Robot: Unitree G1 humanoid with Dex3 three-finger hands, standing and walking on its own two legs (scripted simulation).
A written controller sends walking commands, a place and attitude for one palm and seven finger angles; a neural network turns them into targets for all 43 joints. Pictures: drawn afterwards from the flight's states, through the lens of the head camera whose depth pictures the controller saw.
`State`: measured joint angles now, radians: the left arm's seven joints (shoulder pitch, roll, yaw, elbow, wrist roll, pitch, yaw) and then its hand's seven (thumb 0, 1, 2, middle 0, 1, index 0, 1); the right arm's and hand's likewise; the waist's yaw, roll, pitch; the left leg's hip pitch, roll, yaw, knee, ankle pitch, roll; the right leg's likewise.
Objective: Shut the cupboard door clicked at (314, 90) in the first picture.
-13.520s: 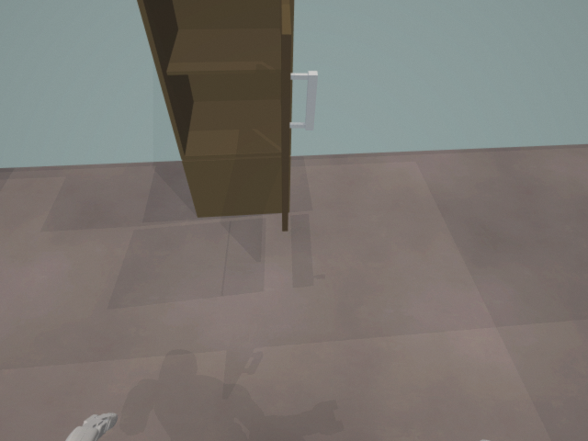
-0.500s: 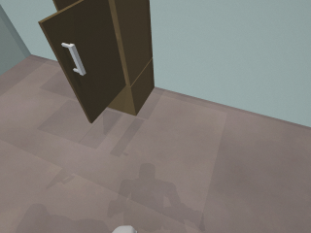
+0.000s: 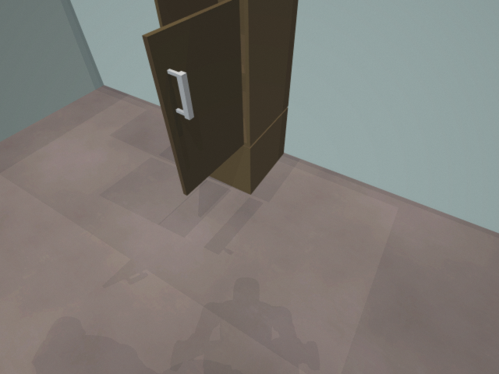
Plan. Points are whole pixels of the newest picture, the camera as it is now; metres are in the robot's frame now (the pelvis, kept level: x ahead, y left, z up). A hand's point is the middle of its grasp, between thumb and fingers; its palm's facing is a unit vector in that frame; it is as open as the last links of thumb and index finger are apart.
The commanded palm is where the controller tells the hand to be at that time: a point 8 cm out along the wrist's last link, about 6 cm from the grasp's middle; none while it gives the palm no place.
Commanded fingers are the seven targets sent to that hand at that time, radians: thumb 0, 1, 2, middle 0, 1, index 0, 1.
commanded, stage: take the last steps up to it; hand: left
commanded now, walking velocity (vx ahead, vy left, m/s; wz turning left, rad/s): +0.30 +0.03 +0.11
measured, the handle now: (180, 94) +0.82 +0.25 +0.02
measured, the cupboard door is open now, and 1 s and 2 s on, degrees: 86 86 86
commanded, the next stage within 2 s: come to a stop and stand still in 1.08 s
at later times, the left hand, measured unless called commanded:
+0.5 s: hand out of the picture -0.03 +0.09 -0.15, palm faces +0.24 -0.96 -0.16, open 7.4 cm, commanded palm none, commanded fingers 0.00 0.90 0.90 -0.20 -0.30 -0.20 -0.30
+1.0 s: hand (136, 283) +0.33 +0.28 -0.16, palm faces +0.16 -0.97 -0.19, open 7.4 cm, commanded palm none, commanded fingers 0.00 0.90 0.90 -0.20 -0.30 -0.20 -0.30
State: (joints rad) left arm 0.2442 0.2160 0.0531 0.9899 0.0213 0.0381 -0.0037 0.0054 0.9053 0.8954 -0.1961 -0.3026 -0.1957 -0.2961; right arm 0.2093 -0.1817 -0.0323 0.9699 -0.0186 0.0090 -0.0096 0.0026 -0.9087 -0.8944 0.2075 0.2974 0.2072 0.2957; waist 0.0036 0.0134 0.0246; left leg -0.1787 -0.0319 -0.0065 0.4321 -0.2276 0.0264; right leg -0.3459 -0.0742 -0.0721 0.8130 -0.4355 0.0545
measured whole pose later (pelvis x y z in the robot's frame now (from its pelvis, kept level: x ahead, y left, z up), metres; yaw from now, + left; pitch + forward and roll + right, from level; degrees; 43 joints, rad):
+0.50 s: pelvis +0.10 -0.02 +0.00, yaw +6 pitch -1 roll +1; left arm 0.54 0.03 0.00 1.17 0.02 -0.08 0.03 0.00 0.90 0.89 -0.20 -0.30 -0.20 -0.30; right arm 0.28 -0.19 -0.06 1.10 -0.02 0.04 0.02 0.01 -0.91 -0.90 0.20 0.30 0.20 0.29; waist 0.04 0.05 0.03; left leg -0.58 0.08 0.04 0.93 -0.14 -0.02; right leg 0.06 -0.02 -0.19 0.27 -0.31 -0.03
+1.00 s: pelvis +0.27 +0.08 +0.00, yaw +4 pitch -2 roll +0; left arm 0.19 0.19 0.08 1.01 0.02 -0.01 0.01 0.00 0.91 0.90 -0.19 -0.30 -0.19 -0.30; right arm 0.30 -0.16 -0.04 1.07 -0.01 -0.08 -0.03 -0.01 -0.94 -0.89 0.20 0.30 0.20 0.29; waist 0.01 -0.04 0.02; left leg -0.07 -0.05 0.18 0.35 -0.25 0.10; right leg -0.61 -0.12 -0.04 1.13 -0.18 0.03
